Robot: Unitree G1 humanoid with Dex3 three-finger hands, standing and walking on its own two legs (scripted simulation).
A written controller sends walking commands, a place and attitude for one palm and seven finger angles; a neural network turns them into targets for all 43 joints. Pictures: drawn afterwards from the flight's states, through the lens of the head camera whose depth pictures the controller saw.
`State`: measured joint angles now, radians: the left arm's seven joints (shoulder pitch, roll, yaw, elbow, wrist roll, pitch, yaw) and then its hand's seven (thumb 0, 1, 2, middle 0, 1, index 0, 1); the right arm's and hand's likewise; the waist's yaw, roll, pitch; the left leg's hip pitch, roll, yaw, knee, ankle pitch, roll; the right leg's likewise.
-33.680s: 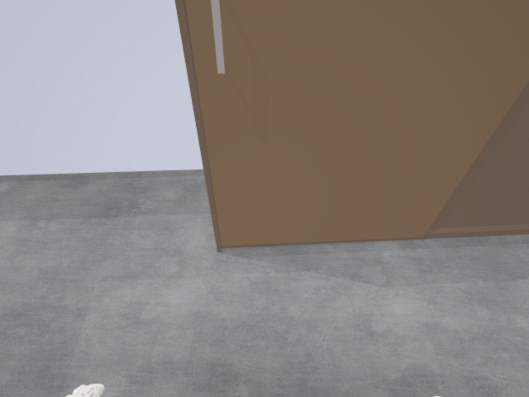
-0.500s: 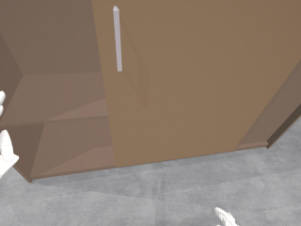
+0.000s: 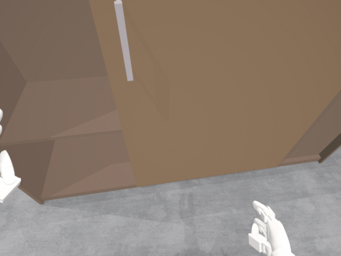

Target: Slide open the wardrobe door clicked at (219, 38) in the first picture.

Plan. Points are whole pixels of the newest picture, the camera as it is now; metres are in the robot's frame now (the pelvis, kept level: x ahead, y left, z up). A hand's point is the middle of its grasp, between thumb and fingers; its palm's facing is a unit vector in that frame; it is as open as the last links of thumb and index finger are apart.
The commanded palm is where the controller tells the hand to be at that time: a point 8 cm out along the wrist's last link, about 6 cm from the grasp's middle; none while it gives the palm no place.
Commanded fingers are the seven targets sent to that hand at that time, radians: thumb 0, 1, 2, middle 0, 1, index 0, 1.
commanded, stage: let the arm hang, fingers relaxed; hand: left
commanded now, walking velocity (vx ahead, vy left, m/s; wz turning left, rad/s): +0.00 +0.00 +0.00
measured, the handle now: (125, 42) +0.58 +0.15 +0.20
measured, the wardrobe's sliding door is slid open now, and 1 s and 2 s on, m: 0.55 0.55 0.55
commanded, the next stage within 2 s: look to check the result in 1.20 s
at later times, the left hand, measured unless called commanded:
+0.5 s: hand out of the picture -0.02 +0.19 -0.18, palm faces +0.06 -0.98 -0.17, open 7.0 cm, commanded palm none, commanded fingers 0.00 0.90 0.90 -0.20 -0.30 -0.20 -0.30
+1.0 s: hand out of the picture -0.02 +0.19 -0.17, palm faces +0.05 -0.98 -0.20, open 7.3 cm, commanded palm none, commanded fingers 0.00 0.90 0.90 -0.20 -0.30 -0.20 -0.30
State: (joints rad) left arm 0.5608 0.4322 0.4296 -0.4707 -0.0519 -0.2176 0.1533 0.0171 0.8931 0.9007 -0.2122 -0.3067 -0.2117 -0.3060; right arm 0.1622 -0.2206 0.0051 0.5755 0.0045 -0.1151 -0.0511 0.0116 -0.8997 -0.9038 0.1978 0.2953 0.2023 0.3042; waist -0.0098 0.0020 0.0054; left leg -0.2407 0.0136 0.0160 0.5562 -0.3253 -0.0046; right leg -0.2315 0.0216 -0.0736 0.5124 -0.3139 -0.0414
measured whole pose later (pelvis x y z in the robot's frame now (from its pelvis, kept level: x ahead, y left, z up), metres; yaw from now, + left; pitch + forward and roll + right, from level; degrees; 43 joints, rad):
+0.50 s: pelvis -0.04 +0.00 +0.00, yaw +3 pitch +0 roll +0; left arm 0.25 0.20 0.01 1.00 0.01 0.04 0.01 -0.01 0.99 0.90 -0.21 -0.30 -0.21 -0.30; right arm 0.25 -0.21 0.02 0.99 -0.03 0.04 -0.02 0.01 -0.90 -0.90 0.20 0.29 0.20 0.30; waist 0.00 -0.04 0.07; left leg -0.26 -0.01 -0.03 0.52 -0.26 0.01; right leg -0.24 0.00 -0.12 0.49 -0.26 -0.04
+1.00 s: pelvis -0.04 +0.02 +0.01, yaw +1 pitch -1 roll +0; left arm 0.23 0.15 0.01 1.12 0.01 0.00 0.03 0.01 0.93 0.90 -0.20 -0.30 -0.20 -0.30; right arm 0.27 -0.16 0.02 1.10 -0.03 0.01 -0.03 0.01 -0.91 -0.90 0.20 0.29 0.20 0.30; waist -0.01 0.01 0.02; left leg -0.20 -0.03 0.01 0.44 -0.23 0.03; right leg -0.21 -0.02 -0.08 0.44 -0.22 -0.02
